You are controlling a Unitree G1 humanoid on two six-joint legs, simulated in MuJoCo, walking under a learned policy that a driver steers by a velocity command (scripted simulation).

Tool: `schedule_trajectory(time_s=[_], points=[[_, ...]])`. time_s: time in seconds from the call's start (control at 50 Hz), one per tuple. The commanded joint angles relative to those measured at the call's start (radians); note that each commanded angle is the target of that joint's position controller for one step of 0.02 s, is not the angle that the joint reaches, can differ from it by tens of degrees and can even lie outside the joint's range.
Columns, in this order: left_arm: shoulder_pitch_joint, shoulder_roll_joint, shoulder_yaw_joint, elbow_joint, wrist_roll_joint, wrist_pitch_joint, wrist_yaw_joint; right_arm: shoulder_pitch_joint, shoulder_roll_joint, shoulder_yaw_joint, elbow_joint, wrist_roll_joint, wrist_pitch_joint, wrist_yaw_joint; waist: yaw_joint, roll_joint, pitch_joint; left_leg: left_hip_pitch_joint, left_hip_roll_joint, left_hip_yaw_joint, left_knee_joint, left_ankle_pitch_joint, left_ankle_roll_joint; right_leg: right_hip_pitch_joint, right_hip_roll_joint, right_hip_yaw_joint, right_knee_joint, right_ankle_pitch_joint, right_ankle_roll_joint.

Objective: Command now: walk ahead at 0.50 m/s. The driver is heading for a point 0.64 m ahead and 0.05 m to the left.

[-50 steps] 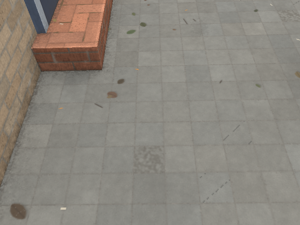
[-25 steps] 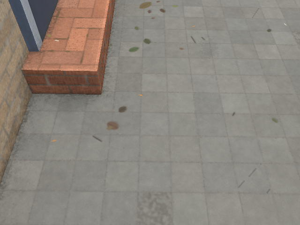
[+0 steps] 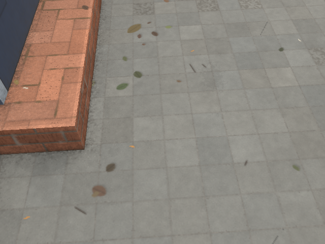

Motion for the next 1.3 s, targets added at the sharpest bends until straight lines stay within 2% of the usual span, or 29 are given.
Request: schedule_trajectory(time_s=[0.02, 0.08, 0.12, 0.2, 0.28, 0.4, 0.44, 0.48, 0.5, 0.52, 0.54, 0.56, 0.58, 0.62, 0.66, 0.74, 0.8, 0.9, 0.94, 0.98, 1.0, 1.02, 1.04, 1.06, 1.08, 1.14, 1.18, 1.24, 1.3], points=[[0.193, 0.138, 0.028, 0.006, 0.005, -0.002, 0.007, -0.080, -0.123, -0.020, -0.096, 0.019, -0.046, 0.000, 0.108, -0.092, -0.172, -0.545, 0.086, -0.041, 0.309, 0.099, 0.033, 0.572, -0.312, 0.467, -0.275, -0.045, -0.186], [0.136, 0.085, 0.011, 0.010, 0.021, -0.012, 0.001, -0.069, -0.080, -0.029, -0.093, 0.000, -0.016, -0.009, 0.034, -0.089, -0.099, -0.410, 0.145, -0.043, 0.182, 0.206, 0.029, 0.340, -0.248, 0.321, -0.360, 0.073, -0.171], [0.167, 0.111, 0.016, 0.025, 0.014, -0.015, 0.009, -0.088, -0.062, -0.029, -0.101, -0.004, -0.001, -0.012, 0.025, -0.082, -0.067, -0.428, 0.155, -0.032, 0.105, 0.244, 0.014, 0.305, -0.241, 0.272, -0.399, 0.109, -0.180], [0.235, 0.141, 0.020, 0.048, 0.011, -0.009, 0.032, -0.217, -0.059, -0.028, -0.144, -0.018, 0.004, -0.008, 0.049, -0.063, -0.026, -0.507, 0.149, -0.021, -0.108, 0.445, -0.019, 0.328, -0.223, 0.195, -0.429, 0.183, -0.166], [0.296, 0.145, 0.018, 0.071, 0.002, -0.005, 0.037, -0.344, -0.041, -0.015, -0.178, -0.010, 0.000, 0.005, 0.088, -0.072, 0.008, -0.459, 0.109, 0.017, -0.310, 0.586, -0.020, 0.342, -0.189, 0.122, -0.438, 0.172, -0.135], [0.373, 0.167, 0.028, 0.115, -0.006, 0.020, 0.043, -0.472, -0.056, -0.002, -0.237, 0.001, -0.014, 0.039, 0.114, -0.082, 0.050, -0.474, 0.079, 0.030, -0.449, 0.487, 0.014, 0.517, -0.262, 0.127, -0.355, 0.234, -0.128], [0.348, 0.185, 0.035, 0.112, -0.007, 0.028, 0.046, -0.413, -0.089, -0.012, -0.230, 0.000, -0.020, 0.046, 0.068, -0.105, 0.010, -0.359, 0.046, 0.052, -0.476, 0.420, 0.041, 0.542, -0.269, 0.118, -0.280, 0.412, -0.107], [0.310, 0.167, 0.028, 0.098, -0.008, 0.035, 0.047, -0.151, -0.160, -0.051, -0.149, -0.008, -0.019, 0.038, -0.058, -0.094, -0.147, 0.017, -0.002, 0.090, -0.491, 0.441, 0.090, 0.460, -0.196, 0.057, 0.003, 0.633, -0.064], [0.314, 0.136, 0.013, 0.071, 0.012, 0.034, 0.048, 0.043, -0.235, -0.072, -0.108, -0.022, -0.017, 0.027, -0.114, 0.023, -0.298, 0.341, 0.187, -0.128, -0.457, 0.476, 0.154, 0.233, -0.131, 0.012, 0.324, 0.338, -0.027], [0.424, 0.008, -0.022, 0.067, 0.007, 0.009, 0.036, 0.081, -0.282, -0.075, -0.092, -0.026, -0.012, 0.030, -0.040, 0.283, -0.408, 0.623, 0.395, -0.611, -0.596, 0.290, 0.311, -0.154, 0.061, 0.046, 0.648, -0.374, 0.032], [0.363, 0.104, -0.002, 0.075, -0.016, -0.014, 0.028, 0.071, -0.197, -0.050, -0.100, -0.016, -0.012, 0.030, -0.075, 0.200, -0.385, 0.607, 0.372, -0.665, -0.660, 0.168, 0.288, -0.267, 0.018, 0.176, 0.774, -0.444, 0.017], [0.274, 0.147, 0.010, 0.047, -0.036, -0.027, 0.024, -0.017, -0.155, -0.038, -0.118, -0.013, -0.016, 0.026, -0.064, 0.158, -0.248, 0.485, 0.342, -0.516, -0.675, 0.194, 0.247, -0.335, -0.034, 0.156, 0.788, -0.364, 0.002], [0.224, 0.148, 0.011, 0.038, -0.033, -0.030, 0.031, -0.093, -0.131, -0.028, -0.137, -0.018, -0.020, 0.026, -0.033, 0.069, -0.170, 0.333, 0.306, -0.400, -0.701, 0.281, 0.223, -0.301, -0.088, 0.126, 0.746, -0.267, -0.001], [0.219, 0.130, 0.021, 0.038, -0.012, -0.009, 0.041, -0.161, -0.082, -0.012, -0.141, -0.039, -0.029, 0.033, 0.032, 0.049, -0.102, 0.119, 0.251, -0.273, -0.757, 0.419, 0.201, -0.187, -0.143, 0.128, 0.647, -0.172, 0.001], [0.240, 0.088, 0.017, 0.039, -0.010, 0.014, 0.042, -0.146, -0.087, -0.012, -0.129, -0.034, -0.032, 0.034, 0.056, 0.063, -0.086, 0.051, 0.237, -0.217, -0.805, 0.440, 0.208, -0.147, -0.157, 0.123, 0.577, -0.150, 0.008], [0.118, 0.091, 0.020, -0.007, 0.006, 0.025, 0.044, -0.079, -0.136, -0.022, -0.103, -0.028, -0.029, 0.010, 0.039, 0.039, -0.030, 0.052, 0.225, -0.140, -0.860, 0.489, 0.208, -0.248, -0.161, 0.110, 0.376, 0.038, 0.045], [0.046, 0.062, 0.009, -0.026, 0.012, 0.019, 0.036, -0.065, -0.129, -0.014, -0.092, -0.031, -0.019, -0.002, 0.031, 0.047, -0.013, 0.017, 0.159, -0.002, -0.816, 0.777, 0.159, -0.156, -0.115, 0.065, 0.167, 0.185, 0.054], [-0.058, 0.068, -0.003, -0.054, 0.009, 0.018, 0.017, -0.002, -0.133, -0.008, -0.048, -0.025, 0.004, -0.009, -0.008, 0.073, -0.034, 0.114, 0.173, 0.017, -0.719, 0.841, 0.135, -0.060, -0.053, 0.048, -0.003, 0.246, 0.038], [-0.040, 0.102, 0.004, -0.055, 0.015, 0.011, 0.009, -0.021, -0.146, -0.013, -0.042, -0.020, 0.015, -0.012, 0.016, 0.083, -0.053, 0.172, 0.201, -0.016, -0.643, 0.867, 0.119, -0.028, -0.043, 0.060, -0.049, 0.174, 0.012], [0.098, 0.156, 0.024, -0.005, 0.030, 0.002, 0.013, -0.034, -0.144, -0.013, -0.044, -0.018, 0.021, -0.016, 0.081, 0.048, -0.122, 0.178, 0.140, 0.001, -0.474, 0.898, 0.069, 0.170, -0.021, 0.042, -0.158, 0.356, -0.026], [0.197, 0.220, 0.036, 0.016, 0.045, 0.000, 0.020, -0.009, -0.119, -0.002, -0.057, -0.036, 0.015, -0.017, 0.092, -0.033, -0.233, 0.058, 0.078, 0.039, -0.291, 0.689, 0.025, 0.404, -0.147, 0.152, -0.074, 0.798, -0.070], [0.229, 0.215, 0.026, 0.026, 0.051, 0.014, 0.025, 0.155, -0.001, 0.035, -0.022, -0.042, 0.008, -0.008, 0.040, -0.229, -0.387, -0.202, -0.016, 0.046, 0.002, 0.099, -0.042, 0.721, -0.375, 0.374, -0.010, 1.056, -0.264], [0.245, 0.128, 0.002, 0.029, 0.027, 0.027, 0.020, 0.150, -0.041, 0.029, -0.006, -0.025, 0.013, -0.004, 0.067, -0.225, -0.456, -0.241, -0.023, -0.032, 0.126, -0.224, -0.068, 0.699, -0.404, 0.465, -0.064, 0.920, -0.312], [0.189, 0.125, -0.003, 0.021, 0.014, 0.033, 0.016, 0.078, -0.110, 0.010, -0.025, -0.006, 0.025, -0.004, 0.068, -0.165, -0.366, -0.289, 0.013, -0.055, 0.181, -0.220, -0.070, 0.585, -0.362, 0.422, -0.115, 0.656, -0.276], [0.114, 0.124, -0.006, 0.005, 0.019, 0.038, 0.020, 0.005, -0.116, 0.005, -0.039, -0.001, 0.043, -0.017, 0.056, -0.104, -0.273, -0.318, 0.041, -0.038, 0.173, -0.165, -0.071, 0.463, -0.323, 0.386, -0.162, 0.435, -0.232], [-0.027, 0.116, -0.012, -0.019, 0.039, 0.054, 0.033, -0.027, -0.084, 0.001, -0.043, -0.021, 0.091, -0.046, -0.003, -0.134, -0.136, -0.178, 0.078, -0.014, -0.036, -0.041, -0.081, 0.131, -0.238, 0.284, -0.287, 0.063, -0.159], [-0.031, 0.111, -0.011, -0.017, 0.044, 0.062, 0.040, -0.009, -0.053, 0.008, -0.025, -0.026, 0.096, -0.052, -0.009, -0.157, -0.144, -0.077, 0.059, 0.015, -0.168, 0.029, -0.075, 0.073, -0.203, 0.231, -0.307, 0.003, -0.151], [-0.025, 0.112, -0.012, -0.006, 0.021, 0.073, 0.049, 0.008, -0.045, 0.009, 0.001, -0.036, 0.097, -0.041, -0.029, -0.140, -0.157, 0.063, 0.034, 0.054, -0.380, 0.266, -0.050, 0.034, -0.178, 0.197, -0.312, -0.212, -0.117], [0.036, 0.087, -0.021, 0.022, 0.020, 0.079, 0.048, -0.047, -0.101, 0.008, -0.026, -0.062, 0.099, -0.037, 0.005, -0.055, -0.053, 0.046, 0.118, -0.035, -0.565, 0.232, 0.015, -0.006, -0.108, 0.158, -0.265, -0.407, 0.001]])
